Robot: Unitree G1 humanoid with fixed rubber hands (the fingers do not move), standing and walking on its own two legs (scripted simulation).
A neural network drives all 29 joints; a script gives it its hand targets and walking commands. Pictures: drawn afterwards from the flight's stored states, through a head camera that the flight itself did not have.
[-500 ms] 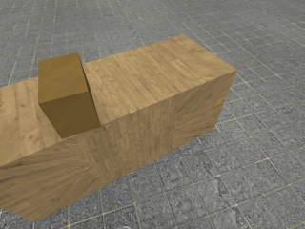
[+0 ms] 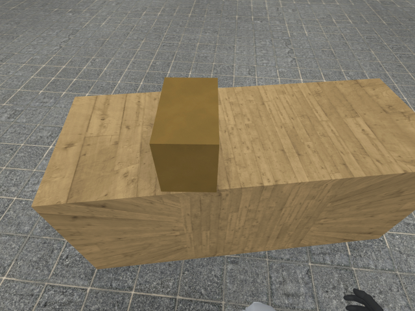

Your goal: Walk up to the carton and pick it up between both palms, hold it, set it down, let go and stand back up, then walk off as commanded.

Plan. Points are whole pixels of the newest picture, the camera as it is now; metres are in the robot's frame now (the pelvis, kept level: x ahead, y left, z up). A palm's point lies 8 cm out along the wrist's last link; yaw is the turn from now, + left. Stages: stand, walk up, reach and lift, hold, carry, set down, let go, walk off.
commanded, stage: walk up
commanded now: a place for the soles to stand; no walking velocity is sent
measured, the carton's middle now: (190, 133) +0.62 +0.06 -0.07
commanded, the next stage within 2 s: stand in 1.86 s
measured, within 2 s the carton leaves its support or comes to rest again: neither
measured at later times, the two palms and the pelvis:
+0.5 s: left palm out of the picture +0.08 +0.37 -0.05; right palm (333, 249) +0.28 -0.28 -0.09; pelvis +0.12 +0.02 +0.01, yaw +7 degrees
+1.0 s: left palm (26, 294) +0.18 +0.37 -0.10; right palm (317, 237) +0.31 -0.26 -0.10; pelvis +0.16 +0.04 +0.00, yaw +8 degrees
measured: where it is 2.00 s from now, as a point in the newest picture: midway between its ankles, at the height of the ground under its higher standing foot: outside the picture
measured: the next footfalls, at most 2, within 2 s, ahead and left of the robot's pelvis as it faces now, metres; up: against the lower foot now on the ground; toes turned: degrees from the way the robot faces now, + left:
right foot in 0.08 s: +0.16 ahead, -0.12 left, +0.00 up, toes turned -4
left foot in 0.52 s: +0.22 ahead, +0.18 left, +0.00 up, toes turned +8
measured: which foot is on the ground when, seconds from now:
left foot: down 0.00-0.10, up 0.12-0.50, down 0.52-1.00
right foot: up 0.00-0.06, down 0.08-0.52, up 0.54-0.72, down 0.74-1.00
